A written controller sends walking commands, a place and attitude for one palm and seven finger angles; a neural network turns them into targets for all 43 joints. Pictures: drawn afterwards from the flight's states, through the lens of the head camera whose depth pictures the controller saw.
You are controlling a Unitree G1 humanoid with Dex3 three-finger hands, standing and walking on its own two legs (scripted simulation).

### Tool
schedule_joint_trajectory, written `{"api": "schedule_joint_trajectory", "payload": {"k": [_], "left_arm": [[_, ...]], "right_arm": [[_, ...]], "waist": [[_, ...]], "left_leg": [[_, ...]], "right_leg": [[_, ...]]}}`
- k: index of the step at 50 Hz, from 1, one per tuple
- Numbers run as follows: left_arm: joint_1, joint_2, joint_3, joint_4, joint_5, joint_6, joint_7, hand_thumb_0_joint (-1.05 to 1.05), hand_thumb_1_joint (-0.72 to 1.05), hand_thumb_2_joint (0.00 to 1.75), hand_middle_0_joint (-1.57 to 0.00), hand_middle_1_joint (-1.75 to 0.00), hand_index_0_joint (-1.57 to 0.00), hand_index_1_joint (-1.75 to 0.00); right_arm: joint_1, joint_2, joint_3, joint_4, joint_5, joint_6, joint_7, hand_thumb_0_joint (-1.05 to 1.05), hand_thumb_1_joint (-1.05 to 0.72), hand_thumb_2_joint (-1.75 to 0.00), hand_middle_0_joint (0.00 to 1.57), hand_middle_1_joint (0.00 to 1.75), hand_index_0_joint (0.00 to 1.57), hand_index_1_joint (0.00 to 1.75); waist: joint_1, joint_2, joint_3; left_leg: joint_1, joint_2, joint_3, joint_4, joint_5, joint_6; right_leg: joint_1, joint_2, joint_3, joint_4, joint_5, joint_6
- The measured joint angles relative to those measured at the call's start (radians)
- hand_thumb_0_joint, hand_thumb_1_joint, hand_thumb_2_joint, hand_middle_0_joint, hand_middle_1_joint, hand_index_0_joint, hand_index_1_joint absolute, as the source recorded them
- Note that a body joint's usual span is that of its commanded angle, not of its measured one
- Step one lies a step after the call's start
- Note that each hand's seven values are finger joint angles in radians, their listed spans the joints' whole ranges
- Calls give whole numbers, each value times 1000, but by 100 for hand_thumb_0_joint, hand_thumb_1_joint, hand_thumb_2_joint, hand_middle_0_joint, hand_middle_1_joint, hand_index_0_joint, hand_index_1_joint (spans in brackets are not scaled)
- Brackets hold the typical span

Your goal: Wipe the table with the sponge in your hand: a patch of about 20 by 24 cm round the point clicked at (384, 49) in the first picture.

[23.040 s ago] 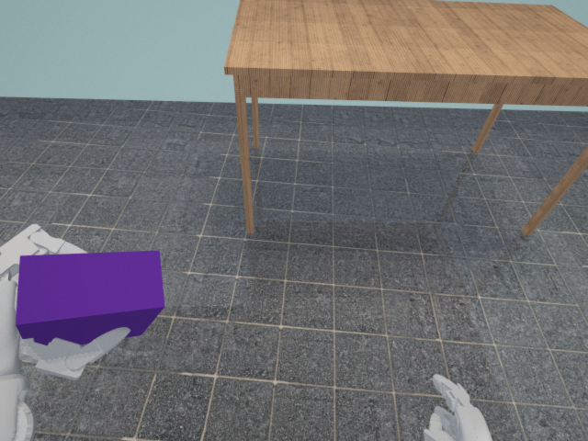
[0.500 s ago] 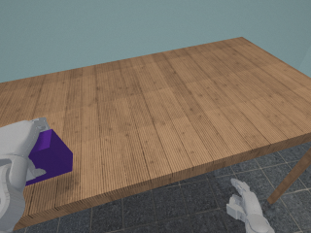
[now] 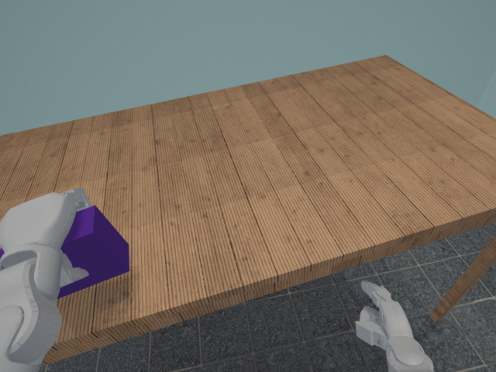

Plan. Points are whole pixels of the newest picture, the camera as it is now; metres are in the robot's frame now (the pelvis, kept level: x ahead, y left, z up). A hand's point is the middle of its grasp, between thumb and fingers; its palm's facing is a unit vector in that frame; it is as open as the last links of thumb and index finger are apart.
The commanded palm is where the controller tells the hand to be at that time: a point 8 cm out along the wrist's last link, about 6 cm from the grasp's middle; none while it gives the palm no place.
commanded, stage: move the sponge above the wiping area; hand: left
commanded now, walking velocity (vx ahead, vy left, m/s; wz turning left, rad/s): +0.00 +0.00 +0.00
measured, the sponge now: (76, 261) +0.22 +0.32 +0.09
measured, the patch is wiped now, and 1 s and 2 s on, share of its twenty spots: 0.00 0.00 0.00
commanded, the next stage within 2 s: lower the sponge onto the table in 1.68 s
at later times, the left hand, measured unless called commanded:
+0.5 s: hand (85, 244) +0.23 +0.30 +0.12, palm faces -0.05 -0.10 -0.99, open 10.0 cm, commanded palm +0.20 +0.30 +0.20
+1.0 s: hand (98, 254) +0.23 +0.28 +0.11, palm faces -0.05 -0.11 -0.99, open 10.0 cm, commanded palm +0.20 +0.30 +0.20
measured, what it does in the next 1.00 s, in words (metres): stands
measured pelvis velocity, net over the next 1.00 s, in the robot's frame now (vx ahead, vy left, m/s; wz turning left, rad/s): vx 0.01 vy -0.01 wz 0.01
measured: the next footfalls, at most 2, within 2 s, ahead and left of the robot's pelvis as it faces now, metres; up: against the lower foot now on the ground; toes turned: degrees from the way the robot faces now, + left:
none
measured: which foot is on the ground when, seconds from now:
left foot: down 0.00-1.00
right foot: down 0.00-1.00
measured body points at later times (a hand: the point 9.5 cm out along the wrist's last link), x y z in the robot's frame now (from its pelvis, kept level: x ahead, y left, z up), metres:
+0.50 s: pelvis +0.01 -0.01 +0.00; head +0.00 -0.06 +0.45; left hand +0.23 +0.30 +0.17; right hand +0.26 -0.21 -0.08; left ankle +0.02 +0.09 -0.74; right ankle +0.02 -0.10 -0.74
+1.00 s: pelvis +0.01 -0.01 +0.00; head +0.00 -0.05 +0.45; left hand +0.22 +0.28 +0.16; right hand +0.27 -0.21 -0.08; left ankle +0.02 +0.09 -0.74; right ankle +0.02 -0.10 -0.74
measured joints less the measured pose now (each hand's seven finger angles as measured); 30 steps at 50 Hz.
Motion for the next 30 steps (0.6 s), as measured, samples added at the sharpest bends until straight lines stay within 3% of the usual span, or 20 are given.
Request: {"api": "schedule_joint_trajectory", "payload": {"k": [5,8,11,16,19,22,26,30], "left_arm": [[26,-10,-63,-15,29,-47,-35,0,-51,106,-75,-137,-76,-137],[26,6,-70,-26,43,-116,-13,0,-51,106,-76,-136,-77,-136],[-11,29,-52,1,46,-145,23,0,-51,106,-76,-136,-77,-136],[-84,47,16,86,18,-85,42,0,-51,106,-76,-136,-77,-136],[-79,43,33,92,6,-31,10,0,-51,106,-75,-137,-76,-137],[-37,35,20,73,2,-16,-38,0,-51,106,-75,-137,-76,-137],[30,27,-14,24,1,-73,-74,0,-51,106,-75,-137,-76,-137],[68,36,-19,-31,10,-172,-30,0,-51,106,-75,-136,-76,-137]], "right_arm": [[11,-11,-6,-8,-10,-13,-15,2,-90,-90,20,30,20,30],[21,-2,-8,-2,-19,-27,-25,2,-90,-90,20,30,20,30],[20,8,-6,11,-18,-31,-29,2,-90,-90,20,30,20,30],[4,12,-1,22,-6,-19,-19,2,-90,-90,20,30,20,30],[2,1,-3,13,0,-12,-11,2,-90,-90,20,30,20,30],[6,-13,-6,-1,1,-6,-7,2,-90,-90,20,30,20,30],[22,-22,-10,-13,-6,-12,-16,2,-90,-90,20,30,20,30],[49,-16,-18,-11,-20,-28,-28,2,-90,-90,20,30,20,29]], "waist": [[13,-10,14],[19,-20,16],[24,-25,18],[8,-17,15],[-6,-4,7],[-18,6,0],[-15,-2,6],[3,-18,14]], "left_leg": [[0,-1,-9,11,-6,-1],[10,4,-15,16,-13,-6],[22,12,-16,15,-18,-13],[23,20,-13,6,-15,-20],[11,18,-13,3,-13,-20],[-4,16,-13,11,-17,-17],[-7,15,-13,24,-27,-17],[8,21,-14,33,-39,-21]], "right_leg": [[2,0,-9,12,-10,-5],[17,5,-15,7,-13,-10],[33,13,-14,-3,-12,-17],[33,21,-11,-15,-4,-22],[19,19,-11,-11,-6,-21],[2,17,-11,0,-13,-18],[-3,17,-11,18,-26,-20],[15,23,-12,18,-32,-26]]}}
